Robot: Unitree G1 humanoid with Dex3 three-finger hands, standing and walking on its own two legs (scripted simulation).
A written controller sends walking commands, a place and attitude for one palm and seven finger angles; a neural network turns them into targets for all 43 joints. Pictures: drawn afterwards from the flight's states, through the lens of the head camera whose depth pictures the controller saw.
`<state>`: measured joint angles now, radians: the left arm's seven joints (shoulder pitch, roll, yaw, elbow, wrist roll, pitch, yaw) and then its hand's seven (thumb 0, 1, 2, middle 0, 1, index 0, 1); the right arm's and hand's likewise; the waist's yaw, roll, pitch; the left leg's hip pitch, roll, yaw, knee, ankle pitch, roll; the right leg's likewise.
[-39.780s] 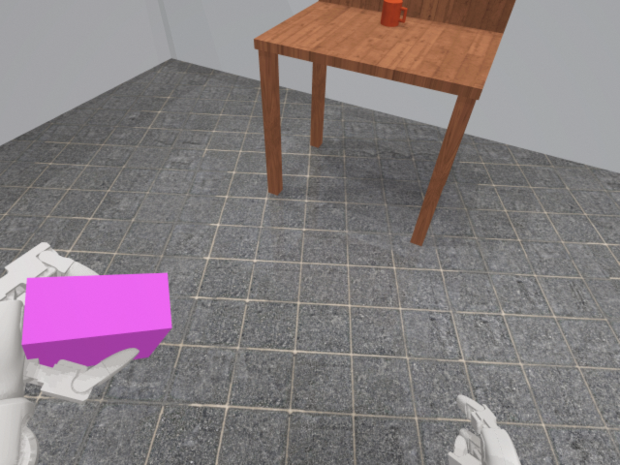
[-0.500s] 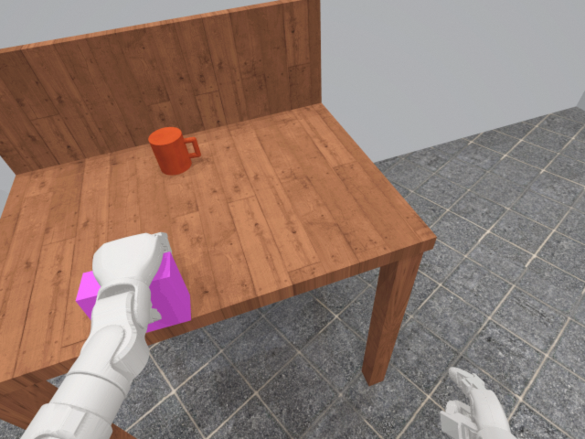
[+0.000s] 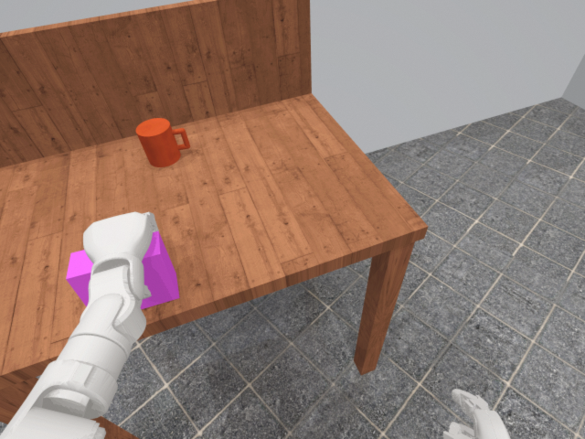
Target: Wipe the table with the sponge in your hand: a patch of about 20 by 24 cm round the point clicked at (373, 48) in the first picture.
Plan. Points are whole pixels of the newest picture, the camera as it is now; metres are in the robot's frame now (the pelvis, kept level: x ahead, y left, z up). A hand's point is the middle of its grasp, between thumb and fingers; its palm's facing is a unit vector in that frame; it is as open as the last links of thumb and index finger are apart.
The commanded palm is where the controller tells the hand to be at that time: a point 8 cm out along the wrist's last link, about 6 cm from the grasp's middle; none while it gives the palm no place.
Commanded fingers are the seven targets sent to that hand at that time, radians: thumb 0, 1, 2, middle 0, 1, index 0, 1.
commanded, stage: wipe forward along the first lane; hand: left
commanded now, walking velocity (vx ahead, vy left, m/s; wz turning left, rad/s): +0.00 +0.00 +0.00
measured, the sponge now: (131, 283) +0.33 +0.29 +0.01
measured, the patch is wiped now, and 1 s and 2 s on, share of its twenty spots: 0.05 0.40 0.40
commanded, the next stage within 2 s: slide across to the middle lane in 1.36 s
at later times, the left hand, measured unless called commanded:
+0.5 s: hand (135, 235) +0.40 +0.30 +0.05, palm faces -0.12 +0.01 -0.99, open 9.7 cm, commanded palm +0.38 +0.30 +0.09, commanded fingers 0.00 0.10 1.30 -1.20 -1.60 -1.20 -1.60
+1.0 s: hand (130, 215) +0.44 +0.32 +0.05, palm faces -0.13 +0.00 -0.99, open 9.7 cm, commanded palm +0.44 +0.32 +0.09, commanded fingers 0.00 0.10 1.30 -1.20 -1.60 -1.20 -1.60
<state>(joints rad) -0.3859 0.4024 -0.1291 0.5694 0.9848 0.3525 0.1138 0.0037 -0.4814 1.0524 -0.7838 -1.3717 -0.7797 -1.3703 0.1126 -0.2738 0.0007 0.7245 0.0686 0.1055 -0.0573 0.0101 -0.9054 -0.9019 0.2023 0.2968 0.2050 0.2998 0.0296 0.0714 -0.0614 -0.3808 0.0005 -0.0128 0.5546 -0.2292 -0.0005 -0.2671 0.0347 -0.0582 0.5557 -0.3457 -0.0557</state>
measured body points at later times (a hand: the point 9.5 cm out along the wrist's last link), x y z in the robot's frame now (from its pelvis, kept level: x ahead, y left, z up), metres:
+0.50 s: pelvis +0.00 +0.00 -0.01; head +0.03 -0.02 +0.44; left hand +0.40 +0.29 +0.10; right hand +0.08 -0.27 -0.14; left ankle +0.03 +0.12 -0.73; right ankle -0.04 -0.08 -0.73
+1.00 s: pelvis +0.00 +0.02 -0.01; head +0.06 +0.01 +0.43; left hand +0.45 +0.32 +0.10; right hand +0.04 -0.26 -0.15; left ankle +0.03 +0.12 -0.73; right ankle -0.04 -0.08 -0.73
